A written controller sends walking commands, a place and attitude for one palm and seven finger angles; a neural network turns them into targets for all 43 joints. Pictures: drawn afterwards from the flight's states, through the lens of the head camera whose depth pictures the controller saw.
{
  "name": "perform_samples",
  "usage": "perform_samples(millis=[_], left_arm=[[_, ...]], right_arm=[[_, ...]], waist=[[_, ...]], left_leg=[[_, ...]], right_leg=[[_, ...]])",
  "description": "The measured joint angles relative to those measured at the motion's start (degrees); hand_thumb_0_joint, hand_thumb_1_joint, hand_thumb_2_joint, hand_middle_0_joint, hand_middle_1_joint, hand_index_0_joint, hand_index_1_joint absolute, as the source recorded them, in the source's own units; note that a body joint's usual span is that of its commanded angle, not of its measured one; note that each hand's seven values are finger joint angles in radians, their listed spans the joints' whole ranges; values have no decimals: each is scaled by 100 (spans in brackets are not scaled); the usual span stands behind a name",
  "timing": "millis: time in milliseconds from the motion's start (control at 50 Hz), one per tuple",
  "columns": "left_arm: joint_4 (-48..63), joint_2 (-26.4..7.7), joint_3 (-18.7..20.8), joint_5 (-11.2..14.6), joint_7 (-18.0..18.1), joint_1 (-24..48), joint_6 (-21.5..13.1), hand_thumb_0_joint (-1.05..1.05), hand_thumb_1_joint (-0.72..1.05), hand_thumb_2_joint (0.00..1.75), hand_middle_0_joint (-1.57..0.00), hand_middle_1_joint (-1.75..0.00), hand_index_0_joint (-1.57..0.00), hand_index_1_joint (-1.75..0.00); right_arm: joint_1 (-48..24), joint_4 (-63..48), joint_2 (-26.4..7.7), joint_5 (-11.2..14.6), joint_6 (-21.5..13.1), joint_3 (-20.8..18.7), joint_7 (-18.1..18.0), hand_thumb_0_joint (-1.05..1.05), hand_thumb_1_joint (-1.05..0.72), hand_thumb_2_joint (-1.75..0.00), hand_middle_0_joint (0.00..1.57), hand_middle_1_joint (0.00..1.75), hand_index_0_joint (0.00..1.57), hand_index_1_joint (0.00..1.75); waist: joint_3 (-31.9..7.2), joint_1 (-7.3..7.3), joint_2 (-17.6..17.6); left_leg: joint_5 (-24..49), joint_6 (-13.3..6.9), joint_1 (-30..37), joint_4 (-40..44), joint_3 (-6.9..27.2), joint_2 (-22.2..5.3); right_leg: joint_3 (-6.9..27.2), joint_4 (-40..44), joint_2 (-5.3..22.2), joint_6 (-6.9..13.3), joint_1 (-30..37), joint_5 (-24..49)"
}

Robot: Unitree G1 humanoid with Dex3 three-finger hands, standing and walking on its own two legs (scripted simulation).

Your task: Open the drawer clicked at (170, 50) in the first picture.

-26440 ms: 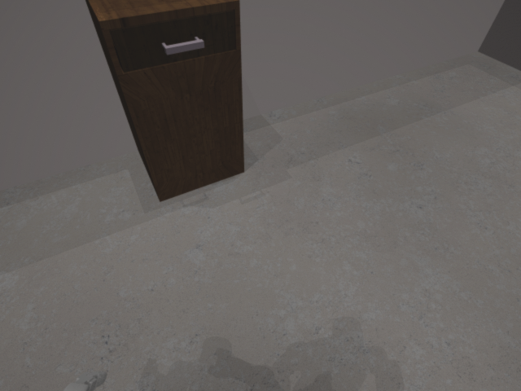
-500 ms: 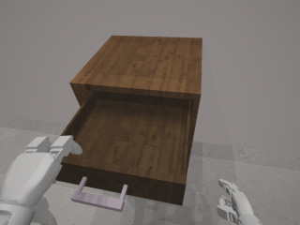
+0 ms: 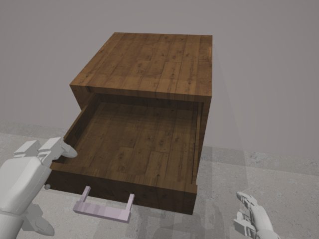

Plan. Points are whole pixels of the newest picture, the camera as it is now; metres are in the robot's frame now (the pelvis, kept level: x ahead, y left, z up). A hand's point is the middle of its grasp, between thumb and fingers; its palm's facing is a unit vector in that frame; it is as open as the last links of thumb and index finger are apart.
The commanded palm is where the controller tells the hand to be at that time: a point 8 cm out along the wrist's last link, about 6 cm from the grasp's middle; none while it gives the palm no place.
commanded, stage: draw the hand back to the body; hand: left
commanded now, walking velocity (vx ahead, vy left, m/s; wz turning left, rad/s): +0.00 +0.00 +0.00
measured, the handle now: (105, 203) +0.20 +0.18 -0.01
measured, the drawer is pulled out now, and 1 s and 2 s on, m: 0.30 0.30 0.30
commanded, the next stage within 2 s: step back with the hand held close in 0.96 s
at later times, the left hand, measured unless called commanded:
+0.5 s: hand (69, 165) +0.20 +0.21 +0.16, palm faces +0.39 -0.82 -0.42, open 10.9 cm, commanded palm +0.15 +0.25 +0.18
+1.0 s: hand (72, 171) +0.19 +0.19 +0.16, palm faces +0.41 -0.81 -0.41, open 7.5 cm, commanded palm +0.14 +0.24 +0.18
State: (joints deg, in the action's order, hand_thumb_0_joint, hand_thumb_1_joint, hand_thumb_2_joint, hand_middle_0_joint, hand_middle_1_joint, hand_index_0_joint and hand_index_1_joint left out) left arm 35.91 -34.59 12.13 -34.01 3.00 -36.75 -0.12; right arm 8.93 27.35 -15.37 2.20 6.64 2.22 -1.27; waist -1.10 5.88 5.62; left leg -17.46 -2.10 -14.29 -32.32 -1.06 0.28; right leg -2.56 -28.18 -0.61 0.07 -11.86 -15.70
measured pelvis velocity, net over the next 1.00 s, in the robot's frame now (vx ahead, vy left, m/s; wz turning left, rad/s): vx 0.02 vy -0.05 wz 0.03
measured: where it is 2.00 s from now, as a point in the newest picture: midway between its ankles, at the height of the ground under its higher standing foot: outside the picture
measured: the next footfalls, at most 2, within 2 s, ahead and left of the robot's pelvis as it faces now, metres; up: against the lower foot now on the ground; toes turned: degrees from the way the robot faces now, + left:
none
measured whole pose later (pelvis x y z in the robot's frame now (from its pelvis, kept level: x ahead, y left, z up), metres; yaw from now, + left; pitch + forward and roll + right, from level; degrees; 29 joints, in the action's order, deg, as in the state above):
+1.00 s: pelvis +0.02 -0.05 +0.01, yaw +2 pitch -4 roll +0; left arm 27.0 -18.9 15.8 4.1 6.4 -31.8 -5.0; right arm 9.6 35.7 -12.4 1.4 -5.1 0.6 -4.7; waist 0.7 3.1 4.6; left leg -14.7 1.3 -6.0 -24.3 1.4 -1.2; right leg -4.9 -23.2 -2.3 3.4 -4.3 -15.4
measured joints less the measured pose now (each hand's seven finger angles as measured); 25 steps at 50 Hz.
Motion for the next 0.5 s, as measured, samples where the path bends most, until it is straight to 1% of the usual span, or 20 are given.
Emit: perform_samples(millis=[20,40,60,80,100,120,140,180,220,260,340,400,500], left_arm=[[-134,271,91,925,62,62,-85,0,-49,30,-32,-120,-33,-120],[-292,575,150,1604,137,129,-160,0,-48,31,-32,-119,-33,-119],[-416,866,186,2146,201,187,-186,0,-47,31,-32,-119,-32,-119],[-499,1107,214,2567,262,227,-199,0,-46,31,-32,-118,-32,-118],[-534,1292,220,2865,317,258,-208,0,-45,32,-31,-117,-32,-117],[-527,1432,203,3081,367,275,-229,0,-43,33,-31,-116,-32,-116],[-492,1540,166,3239,408,279,-259,-1,-41,34,-31,-115,-31,-115],[-354,1663,59,3422,463,293,-301,-1,-36,36,-31,-112,-31,-111],[-240,1685,-10,3504,487,330,-374,-1,-31,38,-30,-108,-30,-108],[-200,1636,14,3567,479,382,-441,-1,-25,41,-30,-104,-30,-104],[-382,1475,289,3687,423,500,-513,-1,-12,46,-29,-96,-29,-96],[-547,1451,447,3748,381,515,-495,0,-2,50,-28,-90,-28,-90],[-579,1539,390,3775,337,363,-453,0,15,58,-26,-78,-27,-78]], right_arm=[[-32,52,62,9,-176,-22,-52,1,-90,-90,20,30,20,30],[-39,96,132,11,-357,-34,-110,1,-90,-90,20,30,20,30],[-19,134,205,7,-510,-37,-169,1,-90,-90,20,30,20,30],[15,194,278,-3,-651,-27,-225,1,-90,-90,20,30,20,30],[79,257,342,-25,-778,-8,-272,1,-90,-90,20,30,20,30],[159,323,396,-50,-899,16,-307,1,-90,-90,20,30,20,30],[241,392,435,-75,-1007,43,-327,1,-90,-90,20,30,20,30],[382,521,471,-108,-1204,87,-341,1,-90,-90,20,30,20,30],[453,640,460,-137,-1358,106,-332,1,-90,-90,20,30,20,30],[453,720,437,-148,-1434,91,-314,1,-90,-90,20,30,20,30],[297,809,413,-139,-1380,20,-301,1,-90,-90,20,30,20,30],[178,805,382,-122,-1324,-42,-284,1,-90,-90,20,30,20,30],[89,783,292,-111,-1296,-136,-271,1,-90,-90,20,30,20,30]], waist=[[102,-76,-4],[181,-142,-18],[233,-198,-47],[257,-235,-95],[247,-252,-157],[217,-255,-226],[181,-256,-292],[121,-245,-391],[85,-245,-422],[77,-259,-401],[123,-302,-331],[166,-316,-278],[163,-296,-188]], left_leg=[[11,1,81,34,14,19],[23,5,156,75,21,35],[37,11,224,124,28,48],[51,19,285,175,34,56],[61,28,335,225,43,59],[67,38,384,273,55,61],[68,51,433,315,72,59],[55,79,532,375,108,49],[33,104,607,403,142,33],[19,124,663,425,161,21],[46,159,713,508,161,-9],[85,185,701,571,151,-38],[133,215,678,651,162,-55]], right_leg=[[-14,3,18,5,73,-9],[-22,6,33,10,134,-21],[-28,18,45,14,188,-32],[-33,34,52,20,236,-42],[-41,57,54,28,278,-52],[-52,84,54,38,321,-63],[-68,116,51,49,371,-74],[-102,184,37,74,484,-95],[-134,248,18,97,584,-108],[-151,287,4,113,650,-116],[-149,348,-28,142,685,-98],[-139,392,-56,168,658,-65],[-150,432,-74,197,619,-45]])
